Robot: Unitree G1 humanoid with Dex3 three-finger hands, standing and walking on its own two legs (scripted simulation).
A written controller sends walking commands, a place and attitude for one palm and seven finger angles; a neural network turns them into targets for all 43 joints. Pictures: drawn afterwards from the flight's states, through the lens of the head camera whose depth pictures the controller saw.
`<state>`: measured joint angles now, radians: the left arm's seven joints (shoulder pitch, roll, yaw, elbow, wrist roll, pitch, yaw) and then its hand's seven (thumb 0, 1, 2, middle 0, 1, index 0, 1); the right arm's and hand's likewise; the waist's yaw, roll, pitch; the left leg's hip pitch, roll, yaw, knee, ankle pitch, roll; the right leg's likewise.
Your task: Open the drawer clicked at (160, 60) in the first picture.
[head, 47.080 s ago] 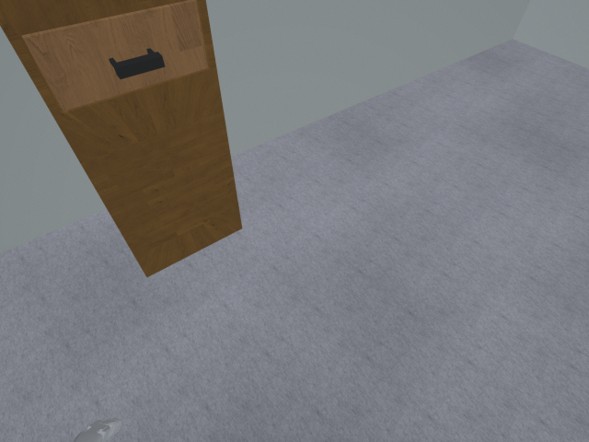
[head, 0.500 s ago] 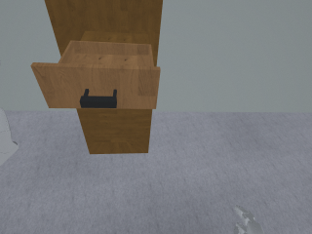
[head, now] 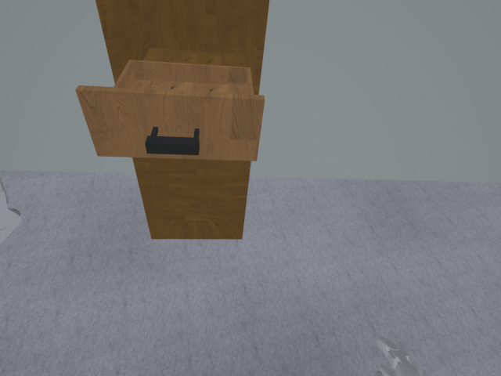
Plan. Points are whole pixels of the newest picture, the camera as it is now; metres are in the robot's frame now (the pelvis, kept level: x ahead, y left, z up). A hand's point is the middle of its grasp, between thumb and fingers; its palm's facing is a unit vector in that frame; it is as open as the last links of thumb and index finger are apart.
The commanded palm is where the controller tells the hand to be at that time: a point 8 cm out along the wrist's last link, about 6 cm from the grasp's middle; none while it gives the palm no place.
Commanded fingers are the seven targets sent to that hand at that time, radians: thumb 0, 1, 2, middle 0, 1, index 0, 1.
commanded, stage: stop stepping back and stand still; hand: left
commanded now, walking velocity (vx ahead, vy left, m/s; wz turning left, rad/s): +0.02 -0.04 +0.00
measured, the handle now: (174, 138) +0.57 +0.20 +0.07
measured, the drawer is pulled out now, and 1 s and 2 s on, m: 0.30 0.30 0.30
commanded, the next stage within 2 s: let the arm hang, fingers relaxed in 0.06 s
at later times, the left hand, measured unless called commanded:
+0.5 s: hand out of the picture +0.05 +0.17 -0.16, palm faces +0.05 -0.98 -0.18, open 6.8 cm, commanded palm none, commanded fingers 0.00 0.90 0.90 -0.20 -0.30 -0.20 -0.30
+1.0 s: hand out of the picture +0.03 +0.20 -0.14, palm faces -0.01 -0.96 -0.29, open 7.4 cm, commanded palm none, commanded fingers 0.00 0.90 0.90 -0.20 -0.30 -0.20 -0.30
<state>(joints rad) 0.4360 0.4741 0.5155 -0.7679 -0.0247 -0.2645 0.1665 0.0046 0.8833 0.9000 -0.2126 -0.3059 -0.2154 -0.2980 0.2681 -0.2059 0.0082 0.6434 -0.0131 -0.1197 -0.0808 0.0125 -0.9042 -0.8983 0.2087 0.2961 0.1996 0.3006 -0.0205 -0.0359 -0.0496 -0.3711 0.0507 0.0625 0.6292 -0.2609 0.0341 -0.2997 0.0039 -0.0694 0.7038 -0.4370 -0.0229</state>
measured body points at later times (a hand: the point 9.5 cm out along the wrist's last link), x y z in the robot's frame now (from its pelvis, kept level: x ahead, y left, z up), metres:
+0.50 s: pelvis +0.00 -0.02 +0.01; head +0.02 +0.01 +0.45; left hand +0.05 +0.22 -0.15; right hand +0.03 -0.26 -0.13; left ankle +0.06 +0.10 -0.72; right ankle +0.01 -0.13 -0.72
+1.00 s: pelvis +0.00 -0.02 +0.02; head +0.01 -0.04 +0.47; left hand +0.03 +0.25 -0.12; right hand +0.03 -0.27 -0.14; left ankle +0.06 +0.10 -0.72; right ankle +0.01 -0.13 -0.72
